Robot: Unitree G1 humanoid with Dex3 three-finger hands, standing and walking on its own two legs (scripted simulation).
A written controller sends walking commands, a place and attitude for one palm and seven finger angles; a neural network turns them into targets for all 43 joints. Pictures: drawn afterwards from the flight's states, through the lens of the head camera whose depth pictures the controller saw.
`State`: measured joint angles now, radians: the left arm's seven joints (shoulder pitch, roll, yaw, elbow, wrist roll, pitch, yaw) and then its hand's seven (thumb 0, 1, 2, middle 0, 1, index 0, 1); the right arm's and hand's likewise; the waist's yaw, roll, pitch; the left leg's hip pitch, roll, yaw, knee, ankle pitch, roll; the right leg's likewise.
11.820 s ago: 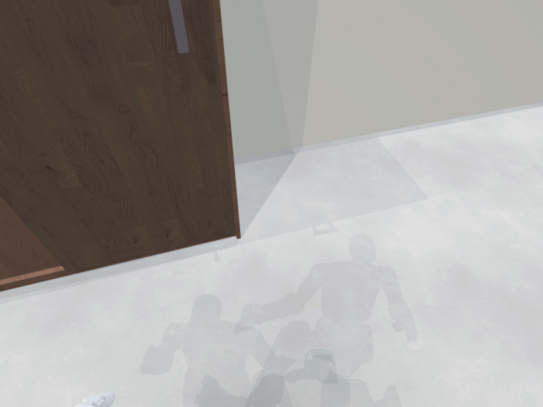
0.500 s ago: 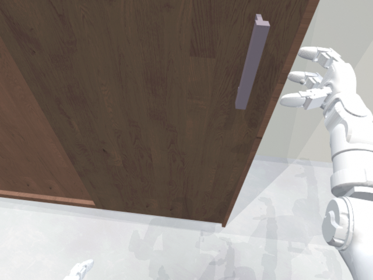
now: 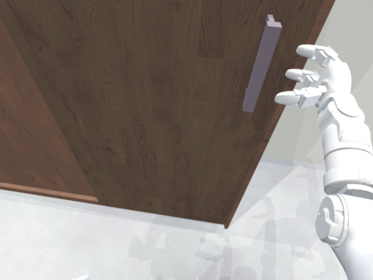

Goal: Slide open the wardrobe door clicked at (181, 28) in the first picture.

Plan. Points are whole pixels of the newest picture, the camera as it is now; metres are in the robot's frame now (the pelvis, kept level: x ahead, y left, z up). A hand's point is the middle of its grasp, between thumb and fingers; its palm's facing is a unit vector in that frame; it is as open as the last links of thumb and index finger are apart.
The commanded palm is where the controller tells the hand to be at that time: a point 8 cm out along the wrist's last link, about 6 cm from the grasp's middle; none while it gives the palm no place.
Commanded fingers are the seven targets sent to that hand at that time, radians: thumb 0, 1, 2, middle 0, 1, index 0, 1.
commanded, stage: move the hooked fingers beside the handle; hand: right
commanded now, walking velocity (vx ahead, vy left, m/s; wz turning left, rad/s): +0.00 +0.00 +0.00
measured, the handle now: (258, 66) +0.52 -0.09 +0.22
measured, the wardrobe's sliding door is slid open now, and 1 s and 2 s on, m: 0.00 0.00 0.00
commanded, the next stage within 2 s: feel for the door with the fingertips in 0.44 s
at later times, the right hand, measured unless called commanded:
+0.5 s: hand (306, 81) +0.46 -0.17 +0.23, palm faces +0.06 +1.00 +0.03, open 14.0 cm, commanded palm +0.44 -0.22 +0.23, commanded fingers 0.00 0.50 -0.30 0.30 1.20 0.30 1.20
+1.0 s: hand (279, 77) +0.47 -0.12 +0.23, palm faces +0.05 +1.00 +0.04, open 14.0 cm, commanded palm +0.45 -0.18 +0.23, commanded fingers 0.00 0.50 -0.30 0.30 1.20 0.30 1.20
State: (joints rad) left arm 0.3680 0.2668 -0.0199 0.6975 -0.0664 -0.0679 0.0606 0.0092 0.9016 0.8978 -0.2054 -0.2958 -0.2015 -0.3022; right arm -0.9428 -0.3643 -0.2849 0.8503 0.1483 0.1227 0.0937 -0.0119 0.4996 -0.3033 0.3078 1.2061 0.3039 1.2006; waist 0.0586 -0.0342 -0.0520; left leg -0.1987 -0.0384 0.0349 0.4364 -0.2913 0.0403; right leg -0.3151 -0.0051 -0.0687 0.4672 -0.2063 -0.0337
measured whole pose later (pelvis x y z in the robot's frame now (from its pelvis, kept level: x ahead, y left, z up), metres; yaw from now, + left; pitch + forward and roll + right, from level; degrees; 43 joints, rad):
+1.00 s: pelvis -0.01 +0.00 +0.00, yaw +0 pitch +4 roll +0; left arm 0.33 0.25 -0.03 0.69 -0.05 -0.08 0.05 0.01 0.90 0.90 -0.21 -0.30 -0.20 -0.30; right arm -1.03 -0.29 -0.25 0.94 0.13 0.11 0.01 -0.01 0.50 -0.30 0.30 1.20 0.30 1.20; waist 0.07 -0.03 -0.05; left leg -0.23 -0.04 0.04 0.46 -0.29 0.04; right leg -0.35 0.00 -0.06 0.49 -0.20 -0.04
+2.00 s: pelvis -0.01 +0.01 +0.00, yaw -1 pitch +3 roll +0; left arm 0.32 0.24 -0.04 0.69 -0.05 -0.06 0.05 0.01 0.90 0.90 -0.21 -0.30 -0.20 -0.30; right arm -1.06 -0.24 -0.21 0.96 0.14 0.09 -0.03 -0.01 0.50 -0.30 0.30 1.20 0.30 1.20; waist 0.06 -0.04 -0.05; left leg -0.23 -0.04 0.06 0.47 -0.30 0.05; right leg -0.35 0.00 -0.05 0.48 -0.20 -0.03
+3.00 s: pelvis -0.01 +0.01 +0.00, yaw -1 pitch +2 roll +0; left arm 0.32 0.25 -0.02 0.71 -0.05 -0.04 0.05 0.01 0.90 0.90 -0.20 -0.30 -0.20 -0.30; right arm -1.00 -0.19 -0.17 0.86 0.15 0.13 -0.07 -0.01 0.50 -0.30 0.30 1.20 0.30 1.20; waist 0.05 -0.04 -0.05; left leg -0.19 -0.04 0.06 0.44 -0.29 0.06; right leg -0.31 -0.01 -0.04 0.46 -0.19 -0.02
